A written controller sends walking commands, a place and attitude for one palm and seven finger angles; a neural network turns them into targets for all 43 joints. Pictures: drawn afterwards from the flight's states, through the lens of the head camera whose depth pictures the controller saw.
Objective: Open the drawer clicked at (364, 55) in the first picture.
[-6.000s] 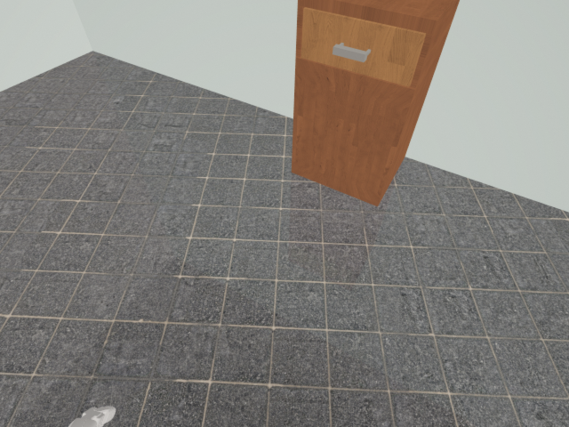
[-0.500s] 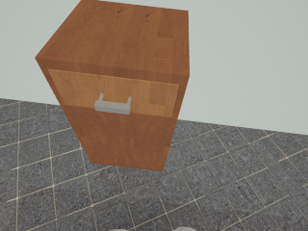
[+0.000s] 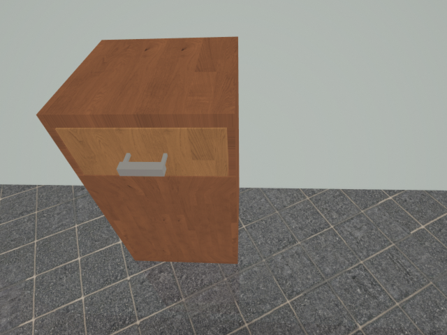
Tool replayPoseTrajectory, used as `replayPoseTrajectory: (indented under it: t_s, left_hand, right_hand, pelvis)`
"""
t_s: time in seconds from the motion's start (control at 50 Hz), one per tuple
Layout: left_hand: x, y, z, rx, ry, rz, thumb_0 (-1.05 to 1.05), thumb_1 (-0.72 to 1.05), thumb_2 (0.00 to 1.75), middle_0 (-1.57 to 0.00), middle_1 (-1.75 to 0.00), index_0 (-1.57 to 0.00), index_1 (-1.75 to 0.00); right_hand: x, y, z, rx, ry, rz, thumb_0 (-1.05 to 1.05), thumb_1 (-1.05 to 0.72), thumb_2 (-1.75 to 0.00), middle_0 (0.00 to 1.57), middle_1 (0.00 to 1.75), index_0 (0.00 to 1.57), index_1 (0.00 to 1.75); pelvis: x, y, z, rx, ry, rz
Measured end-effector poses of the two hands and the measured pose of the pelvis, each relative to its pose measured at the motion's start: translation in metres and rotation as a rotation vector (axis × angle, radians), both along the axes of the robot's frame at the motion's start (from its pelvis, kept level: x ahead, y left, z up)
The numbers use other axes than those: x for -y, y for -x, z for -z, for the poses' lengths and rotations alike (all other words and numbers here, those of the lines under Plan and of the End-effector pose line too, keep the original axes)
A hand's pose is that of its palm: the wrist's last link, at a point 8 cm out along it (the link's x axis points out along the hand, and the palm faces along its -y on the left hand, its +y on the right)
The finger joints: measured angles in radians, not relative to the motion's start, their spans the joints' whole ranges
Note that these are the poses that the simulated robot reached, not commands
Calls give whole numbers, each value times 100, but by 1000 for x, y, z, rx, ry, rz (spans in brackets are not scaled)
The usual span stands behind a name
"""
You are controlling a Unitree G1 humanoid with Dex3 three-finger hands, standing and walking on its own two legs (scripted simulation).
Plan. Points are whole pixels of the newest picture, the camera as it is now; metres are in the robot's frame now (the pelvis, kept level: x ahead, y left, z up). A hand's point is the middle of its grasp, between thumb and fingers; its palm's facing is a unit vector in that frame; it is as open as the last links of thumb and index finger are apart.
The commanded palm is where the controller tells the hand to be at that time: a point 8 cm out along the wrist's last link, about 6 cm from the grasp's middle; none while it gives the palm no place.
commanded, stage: come to a stop and stand still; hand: left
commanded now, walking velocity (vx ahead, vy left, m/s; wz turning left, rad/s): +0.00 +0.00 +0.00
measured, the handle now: (144, 162) +0.55 +0.23 -0.04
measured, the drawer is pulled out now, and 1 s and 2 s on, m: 0.00 0.00 0.00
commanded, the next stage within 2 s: look again from close up in 0.94 s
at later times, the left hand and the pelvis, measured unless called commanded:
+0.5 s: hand out of the picture +0.02 +0.14 -0.16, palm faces +0.03 -0.98 -0.18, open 7.4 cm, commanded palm none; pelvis +0.04 -0.02 +0.01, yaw +0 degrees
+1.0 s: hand out of the picture +0.05 +0.16 -0.16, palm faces +0.04 -0.98 -0.21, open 7.4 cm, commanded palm none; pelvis +0.07 -0.02 +0.01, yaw +0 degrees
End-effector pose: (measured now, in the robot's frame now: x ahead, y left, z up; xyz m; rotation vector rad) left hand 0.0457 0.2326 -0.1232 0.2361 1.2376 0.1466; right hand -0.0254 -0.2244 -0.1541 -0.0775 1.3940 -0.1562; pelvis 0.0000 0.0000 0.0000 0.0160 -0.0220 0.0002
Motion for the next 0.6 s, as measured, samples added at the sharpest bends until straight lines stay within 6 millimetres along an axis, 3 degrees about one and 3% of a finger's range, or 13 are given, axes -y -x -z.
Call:
replayPoseTrajectory:
  t_s: [0.1, 0.2, 0.42, 0.6]
  left_hand:
    - [9, 7, -1, -41, 6, -11, 1, 92, 90, -20, -30, -21, -30]
    - [19, 15, 1, -84, 23, -33, 1, 92, 90, -20, -30, -21, -30]
    - [38, 30, 8, -167, 71, -76, 1, 91, 90, -20, -30, -21, -30]
    - [40, 28, 10, -193, 80, -97, 1, 91, 90, -20, -30, -21, -30]
  right_hand:
    - [3, 8, -3, -42, -12, -1, 0, -91, -90, 20, 30, 20, 30]
    - [6, 0, -7, -58, -11, -12, 0, -91, -90, 20, 30, 20, 30]
    - [15, -57, -12, 7, 16, -44, 0, -91, -90, 20, 30, 20, 30]
    - [20, -95, -17, 53, 42, -66, 0, -92, -90, 20, 30, 20, 30]
  pelvis:
    - [9, -5, -4, 0, 0, -1]
    - [15, -13, -7, 0, 1, -1]
    - [20, -32, -10, -5, 1, 3]
    - [19, -47, -10, -10, -1, 3]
